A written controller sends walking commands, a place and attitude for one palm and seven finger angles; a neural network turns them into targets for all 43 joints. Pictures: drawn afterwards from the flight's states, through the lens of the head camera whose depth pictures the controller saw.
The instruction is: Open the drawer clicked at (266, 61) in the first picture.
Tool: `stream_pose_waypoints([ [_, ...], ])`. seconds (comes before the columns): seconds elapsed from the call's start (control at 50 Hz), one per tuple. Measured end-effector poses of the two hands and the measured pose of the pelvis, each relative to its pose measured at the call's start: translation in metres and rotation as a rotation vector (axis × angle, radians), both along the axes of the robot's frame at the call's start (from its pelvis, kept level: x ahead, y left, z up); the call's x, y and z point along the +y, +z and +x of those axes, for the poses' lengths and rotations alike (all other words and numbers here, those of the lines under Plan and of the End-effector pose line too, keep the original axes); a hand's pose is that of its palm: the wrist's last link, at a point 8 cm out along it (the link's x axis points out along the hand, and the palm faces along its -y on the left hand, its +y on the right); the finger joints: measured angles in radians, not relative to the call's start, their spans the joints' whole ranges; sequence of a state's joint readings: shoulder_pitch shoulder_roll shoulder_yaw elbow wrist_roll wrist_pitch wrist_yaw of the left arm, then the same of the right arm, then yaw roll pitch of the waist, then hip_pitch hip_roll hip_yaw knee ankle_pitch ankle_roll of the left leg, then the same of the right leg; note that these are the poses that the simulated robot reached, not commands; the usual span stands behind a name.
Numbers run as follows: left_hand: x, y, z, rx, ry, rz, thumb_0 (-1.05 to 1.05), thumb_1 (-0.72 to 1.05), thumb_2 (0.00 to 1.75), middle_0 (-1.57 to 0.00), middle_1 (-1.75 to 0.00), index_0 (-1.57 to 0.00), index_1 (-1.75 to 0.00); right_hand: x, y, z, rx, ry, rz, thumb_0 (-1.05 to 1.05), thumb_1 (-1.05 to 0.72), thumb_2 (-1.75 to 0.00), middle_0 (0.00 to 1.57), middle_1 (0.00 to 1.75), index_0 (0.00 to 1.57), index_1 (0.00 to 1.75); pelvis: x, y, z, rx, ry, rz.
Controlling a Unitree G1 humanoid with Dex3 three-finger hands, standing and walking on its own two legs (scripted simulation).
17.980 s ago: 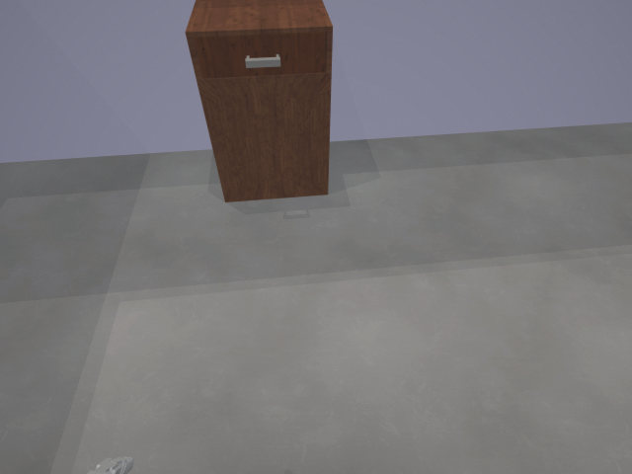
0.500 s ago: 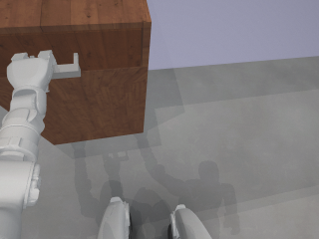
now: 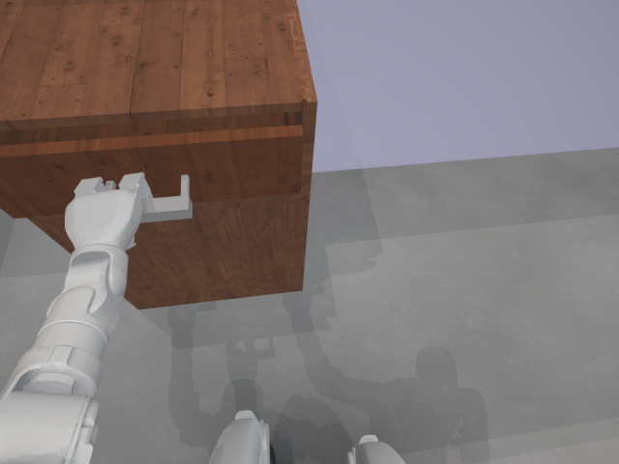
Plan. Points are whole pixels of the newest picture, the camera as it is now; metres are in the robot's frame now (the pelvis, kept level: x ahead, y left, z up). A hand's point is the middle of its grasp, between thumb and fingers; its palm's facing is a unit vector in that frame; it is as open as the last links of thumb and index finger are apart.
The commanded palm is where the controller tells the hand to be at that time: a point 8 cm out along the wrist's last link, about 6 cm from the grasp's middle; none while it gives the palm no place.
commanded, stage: pull the drawer open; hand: left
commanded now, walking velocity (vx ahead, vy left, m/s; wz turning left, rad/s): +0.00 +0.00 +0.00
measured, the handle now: (147, 197) +0.47 +0.24 -0.01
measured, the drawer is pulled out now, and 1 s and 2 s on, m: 0.04 0.15 0.24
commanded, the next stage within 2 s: none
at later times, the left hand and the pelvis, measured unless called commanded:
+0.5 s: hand (120, 271) +0.37 +0.26 -0.03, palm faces -0.06 -0.06 -1.00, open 5.5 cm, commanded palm +0.34 +0.23 +0.02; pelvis +0.00 -0.01 +0.01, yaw +1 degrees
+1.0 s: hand (116, 311) +0.31 +0.25 -0.03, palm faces -0.03 -0.05 -1.00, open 5.4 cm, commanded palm +0.28 +0.23 +0.02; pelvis -0.01 -0.01 +0.01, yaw +1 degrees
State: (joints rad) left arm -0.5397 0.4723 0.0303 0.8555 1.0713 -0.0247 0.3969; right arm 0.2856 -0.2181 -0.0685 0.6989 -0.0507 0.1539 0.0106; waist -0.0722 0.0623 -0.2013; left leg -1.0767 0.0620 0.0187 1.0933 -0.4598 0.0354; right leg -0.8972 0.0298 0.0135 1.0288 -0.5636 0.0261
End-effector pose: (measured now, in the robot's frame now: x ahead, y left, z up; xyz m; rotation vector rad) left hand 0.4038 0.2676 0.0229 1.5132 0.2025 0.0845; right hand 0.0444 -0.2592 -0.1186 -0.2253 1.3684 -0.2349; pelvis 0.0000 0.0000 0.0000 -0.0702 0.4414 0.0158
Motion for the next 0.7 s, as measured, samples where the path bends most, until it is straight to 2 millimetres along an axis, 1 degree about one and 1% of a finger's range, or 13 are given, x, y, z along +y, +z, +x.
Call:
stream_pose_waypoints([
  [0.14, -0.002, 0.0, -0.018, -0.01, 0.001, 0.004, 0.0, 0.72, 0.81, -0.37, -1.33, -0.42, -1.35, -0.002, 0.003, 0.024, -0.051, 0.027, 0.005, 0.01, -0.91, -0.9, 0.2, 0.3, 0.21, 0.3, -0.001, 0.003, 0.004, -0.017, 0.007, 0.005],
  [0.26, -0.004, -0.001, -0.029, -0.014, 0.004, 0.011, 0.0, 0.72, 0.83, -0.38, -1.33, -0.42, -1.35, -0.003, 0.004, 0.034, -0.079, 0.041, 0.008, 0.01, -0.91, -0.9, 0.2, 0.3, 0.21, 0.3, -0.003, 0.004, 0.003, -0.03, 0.013, 0.01],
  [0.36, -0.006, -0.001, -0.038, -0.011, 0.009, 0.01, 0.0, 0.73, 0.82, -0.37, -1.33, -0.41, -1.35, -0.004, 0.006, 0.035, -0.091, 0.037, 0.011, 0.01, -0.91, -0.9, 0.2, 0.3, 0.21, 0.3, -0.005, 0.006, 0.001, -0.04, 0.011, 0.012],
  [0.58, -0.009, -0.001, -0.063, -0.018, 0.009, 0.004, 0.0, 0.73, 0.81, -0.37, -1.33, -0.42, -1.35, -0.007, 0.007, 0.027, -0.105, 0.029, 0.012, 0.01, -0.91, -0.9, 0.2, 0.3, 0.21, 0.3, -0.008, 0.006, -0.004, -0.064, 0.007, 0.016],
  [0.7, -0.01, -0.001, -0.077, -0.03, 0.009, 0.005, 0.0, 0.72, 0.82, -0.38, -1.33, -0.42, -1.35, -0.007, 0.006, 0.028, -0.127, 0.032, 0.014, 0.01, -0.91, -0.9, 0.2, 0.3, 0.21, 0.3, -0.009, 0.006, -0.008, -0.076, 0.005, 0.018],
])
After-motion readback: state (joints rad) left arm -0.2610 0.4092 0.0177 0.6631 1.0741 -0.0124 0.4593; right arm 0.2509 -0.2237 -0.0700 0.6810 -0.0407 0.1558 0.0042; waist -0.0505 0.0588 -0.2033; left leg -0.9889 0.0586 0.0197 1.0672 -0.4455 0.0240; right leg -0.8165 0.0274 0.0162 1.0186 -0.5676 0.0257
